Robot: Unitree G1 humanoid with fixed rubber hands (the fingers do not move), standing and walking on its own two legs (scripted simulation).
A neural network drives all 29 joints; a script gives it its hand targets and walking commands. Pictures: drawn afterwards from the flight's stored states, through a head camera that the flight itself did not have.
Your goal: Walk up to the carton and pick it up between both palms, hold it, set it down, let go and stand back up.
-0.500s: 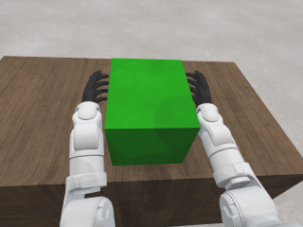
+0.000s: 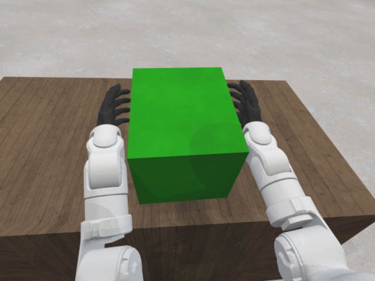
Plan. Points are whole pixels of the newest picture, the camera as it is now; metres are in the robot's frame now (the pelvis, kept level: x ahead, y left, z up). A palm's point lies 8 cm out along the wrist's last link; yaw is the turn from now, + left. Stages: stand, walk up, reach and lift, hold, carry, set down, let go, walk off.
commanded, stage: hold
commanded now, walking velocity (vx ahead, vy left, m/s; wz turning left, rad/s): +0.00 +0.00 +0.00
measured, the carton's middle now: (181, 134) +0.37 +0.01 +0.13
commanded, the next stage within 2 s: none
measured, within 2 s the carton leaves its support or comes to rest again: neither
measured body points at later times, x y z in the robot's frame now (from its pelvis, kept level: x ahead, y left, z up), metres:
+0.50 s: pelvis +0.00 +0.00 +0.00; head -0.04 +0.04 +0.45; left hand +0.38 +0.15 +0.19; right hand +0.38 -0.14 +0.19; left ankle +0.05 +0.12 -0.75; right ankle -0.02 -0.13 -0.75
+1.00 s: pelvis +0.00 +0.00 +0.00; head -0.03 +0.03 +0.45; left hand +0.37 +0.14 +0.19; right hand +0.37 -0.14 +0.19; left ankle +0.05 +0.12 -0.75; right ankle -0.02 -0.13 -0.75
